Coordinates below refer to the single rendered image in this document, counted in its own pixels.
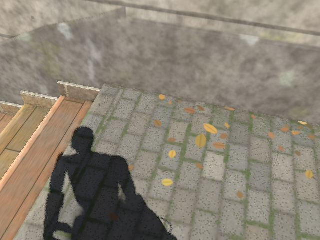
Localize stairs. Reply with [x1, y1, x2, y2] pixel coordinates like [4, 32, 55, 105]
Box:
[0, 95, 93, 240]

